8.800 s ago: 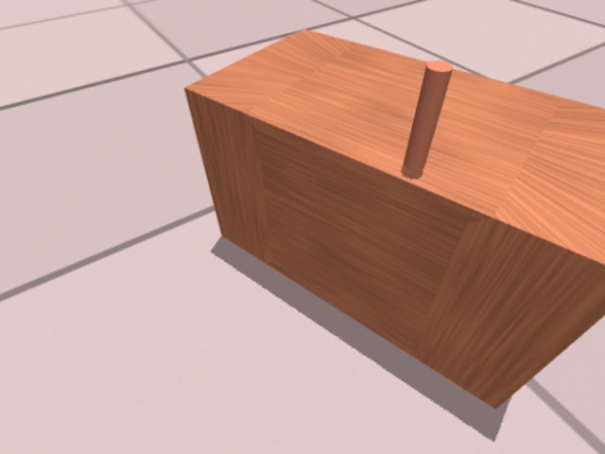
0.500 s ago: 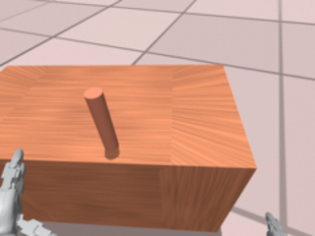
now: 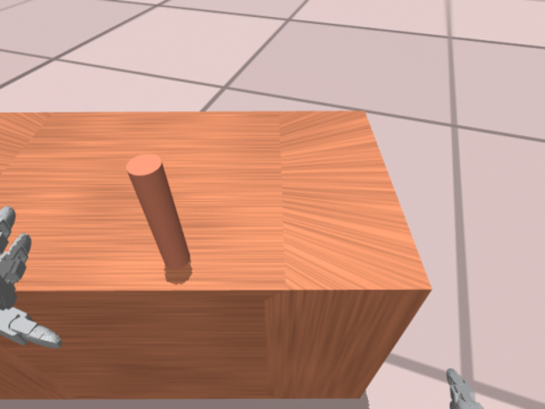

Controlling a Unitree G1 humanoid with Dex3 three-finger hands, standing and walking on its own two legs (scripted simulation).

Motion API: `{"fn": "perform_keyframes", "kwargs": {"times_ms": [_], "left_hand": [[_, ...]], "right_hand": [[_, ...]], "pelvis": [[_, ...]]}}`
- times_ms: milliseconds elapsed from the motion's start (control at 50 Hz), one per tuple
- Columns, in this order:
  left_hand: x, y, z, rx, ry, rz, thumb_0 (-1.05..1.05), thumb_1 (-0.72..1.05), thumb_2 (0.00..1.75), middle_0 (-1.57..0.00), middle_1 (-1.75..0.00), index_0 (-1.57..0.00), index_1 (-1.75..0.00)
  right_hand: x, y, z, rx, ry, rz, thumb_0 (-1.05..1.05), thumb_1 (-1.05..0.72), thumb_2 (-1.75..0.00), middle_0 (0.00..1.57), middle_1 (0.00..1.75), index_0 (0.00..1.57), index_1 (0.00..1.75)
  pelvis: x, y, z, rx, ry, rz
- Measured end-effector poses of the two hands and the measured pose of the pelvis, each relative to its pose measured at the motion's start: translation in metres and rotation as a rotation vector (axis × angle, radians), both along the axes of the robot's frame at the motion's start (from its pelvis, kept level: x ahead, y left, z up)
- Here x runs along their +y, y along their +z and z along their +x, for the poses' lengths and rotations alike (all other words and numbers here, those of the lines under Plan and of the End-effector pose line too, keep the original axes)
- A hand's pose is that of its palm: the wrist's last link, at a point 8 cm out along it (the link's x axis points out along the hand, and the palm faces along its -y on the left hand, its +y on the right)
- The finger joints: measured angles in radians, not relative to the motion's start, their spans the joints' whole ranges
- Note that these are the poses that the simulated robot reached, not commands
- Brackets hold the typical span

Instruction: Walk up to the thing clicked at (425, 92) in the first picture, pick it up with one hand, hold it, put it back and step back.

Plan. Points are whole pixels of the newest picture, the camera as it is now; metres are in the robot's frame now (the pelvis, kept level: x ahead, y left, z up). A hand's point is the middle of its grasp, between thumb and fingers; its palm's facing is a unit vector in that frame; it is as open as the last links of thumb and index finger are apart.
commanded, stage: go down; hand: left
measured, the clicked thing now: (163, 218) +0.44 +0.21 +0.05
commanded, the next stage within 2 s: none
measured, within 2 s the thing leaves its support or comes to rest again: neither
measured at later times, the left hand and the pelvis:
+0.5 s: hand (20, 262) +0.31 +0.35 +0.11, palm faces +0.13 -0.99 +0.01, open 17.7 cm; pelvis -0.01 +0.00 -0.01, yaw +1 degrees
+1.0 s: hand (18, 246) +0.34 +0.37 +0.10, palm faces +0.15 -0.99 +0.00, open 17.7 cm; pelvis +0.00 +0.01 -0.01, yaw +0 degrees
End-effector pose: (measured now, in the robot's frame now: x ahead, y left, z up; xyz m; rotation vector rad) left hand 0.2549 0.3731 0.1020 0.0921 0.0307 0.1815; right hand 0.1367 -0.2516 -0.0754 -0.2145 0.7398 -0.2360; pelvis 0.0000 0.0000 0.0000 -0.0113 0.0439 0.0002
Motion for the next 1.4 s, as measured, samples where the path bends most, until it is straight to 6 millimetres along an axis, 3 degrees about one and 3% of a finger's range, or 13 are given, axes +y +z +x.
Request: {"fn": "perform_keyframes", "kwargs": {"times_ms": [280, 480, 700, 980, 1400], "left_hand": [[0.012, -0.004, -0.001, -0.017, 0.019, -0.066, -0.02, -0.54, 0.09, -0.03, -0.04, -0.03, -0.06], [0.027, 0.007, 0.025, -0.007, -0.050, -0.103, -0.02, -0.59, 0.09, -0.03, -0.05, -0.03, -0.06], [0.040, -0.003, 0.051, 0.017, -0.023, -0.121, -0.02, -0.61, 0.07, -0.04, -0.05, -0.04, -0.06], [0.047, 0.003, 0.057, 0.012, -0.030, -0.099, -0.02, -0.61, 0.08, -0.04, -0.05, -0.05, -0.07], [0.060, 0.005, 0.073, 0.007, -0.022, -0.111, -0.02, -0.61, 0.08, -0.04, -0.05, -0.05, -0.07]], "right_hand": [[0.000, 0.005, 0.009, -0.033, 0.042, -0.039, -0.01, 0.51, -0.06, 0.06, 0.06, 0.06, 0.05], [-0.001, 0.003, 0.001, -0.030, 0.054, -0.075, -0.01, 0.52, -0.06, 0.06, 0.06, 0.06, 0.05], [0.002, 0.004, -0.007, -0.030, 0.049, -0.106, -0.01, 0.52, -0.06, 0.06, 0.06, 0.06, 0.05], [0.012, 0.000, 0.010, -0.059, 0.049, -0.084, -0.01, 0.52, -0.06, 0.06, 0.06, 0.06, 0.05], [0.005, -0.003, -0.005, -0.044, 0.056, -0.124, -0.01, 0.52, -0.06, 0.06, 0.06, 0.06, 0.05]], "pelvis": [[-0.004, -0.002, -0.002, 0.010, 0.013, -0.004], [-0.004, -0.005, -0.011, 0.044, 0.020, -0.008], [0.002, -0.010, -0.007, 0.099, 0.004, -0.015], [0.006, -0.014, 0.002, 0.119, 0.004, -0.023], [0.004, -0.023, -0.008, 0.161, 0.006, -0.028]]}}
